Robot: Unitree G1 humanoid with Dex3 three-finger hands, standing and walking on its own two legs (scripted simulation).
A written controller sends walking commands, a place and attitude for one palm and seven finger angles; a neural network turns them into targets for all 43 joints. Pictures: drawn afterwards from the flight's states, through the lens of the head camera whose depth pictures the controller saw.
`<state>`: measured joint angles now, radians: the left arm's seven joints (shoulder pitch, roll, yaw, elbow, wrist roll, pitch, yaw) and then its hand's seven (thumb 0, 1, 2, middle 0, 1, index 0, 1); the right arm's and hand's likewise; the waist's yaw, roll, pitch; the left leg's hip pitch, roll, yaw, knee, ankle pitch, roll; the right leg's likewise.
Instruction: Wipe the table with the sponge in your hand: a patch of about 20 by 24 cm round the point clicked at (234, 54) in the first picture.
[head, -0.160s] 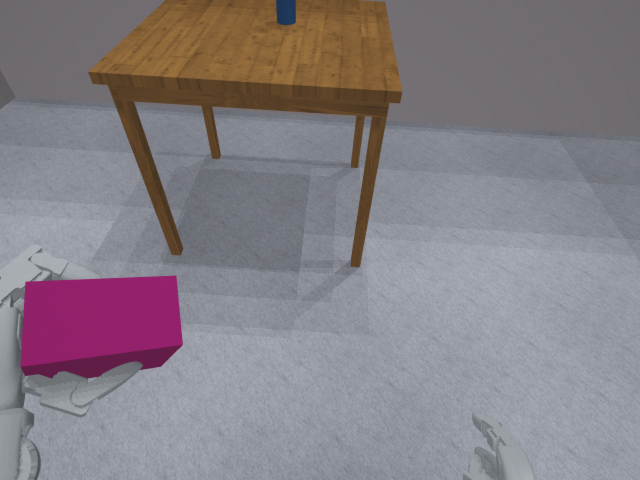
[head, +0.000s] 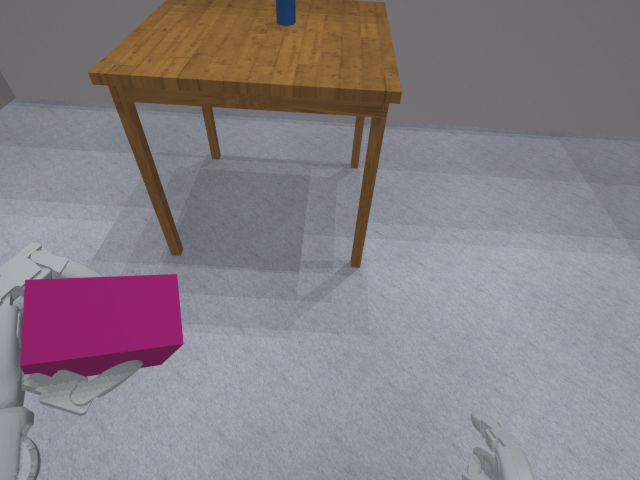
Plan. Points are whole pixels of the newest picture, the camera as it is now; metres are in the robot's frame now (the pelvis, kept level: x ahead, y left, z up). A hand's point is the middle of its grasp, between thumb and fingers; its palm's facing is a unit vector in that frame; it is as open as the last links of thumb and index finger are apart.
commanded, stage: stand and wait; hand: left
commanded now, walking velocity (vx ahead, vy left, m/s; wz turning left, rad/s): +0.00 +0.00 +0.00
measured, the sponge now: (126, 327) +0.23 +0.21 +0.14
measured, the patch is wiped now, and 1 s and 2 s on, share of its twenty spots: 0.00 0.00 0.00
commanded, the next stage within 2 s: look at it before walking up in 0.10 s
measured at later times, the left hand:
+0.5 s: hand (78, 333) +0.21 +0.24 +0.16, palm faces +0.41 -0.83 -0.38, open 10.5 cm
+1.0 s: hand (22, 443) +0.12 +0.23 +0.17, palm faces +0.54 -0.70 -0.47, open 10.5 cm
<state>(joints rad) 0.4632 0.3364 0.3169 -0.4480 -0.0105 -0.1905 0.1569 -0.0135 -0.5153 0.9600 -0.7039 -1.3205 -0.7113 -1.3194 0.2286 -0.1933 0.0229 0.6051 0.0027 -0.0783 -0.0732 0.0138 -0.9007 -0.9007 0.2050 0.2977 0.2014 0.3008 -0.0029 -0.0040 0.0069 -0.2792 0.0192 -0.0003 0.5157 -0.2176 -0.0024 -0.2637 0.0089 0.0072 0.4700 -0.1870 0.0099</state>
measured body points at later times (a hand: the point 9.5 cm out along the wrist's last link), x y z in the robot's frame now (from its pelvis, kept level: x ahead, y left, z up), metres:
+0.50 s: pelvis +0.00 +0.00 +0.00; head +0.00 +0.00 +0.45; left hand +0.18 +0.28 +0.18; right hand +0.16 -0.24 -0.09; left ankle +0.04 +0.12 -0.74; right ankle +0.04 -0.13 -0.74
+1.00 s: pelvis -0.03 -0.04 +0.00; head +0.00 -0.06 +0.45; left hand +0.08 +0.27 +0.19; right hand +0.19 -0.21 -0.11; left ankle -0.02 +0.10 -0.68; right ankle -0.05 -0.13 -0.74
